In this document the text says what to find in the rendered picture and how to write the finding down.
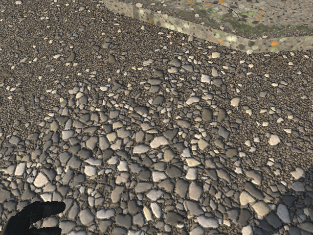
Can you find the robot left hand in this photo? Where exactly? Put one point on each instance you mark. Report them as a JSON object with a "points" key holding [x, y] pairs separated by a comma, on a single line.
{"points": [[19, 224]]}

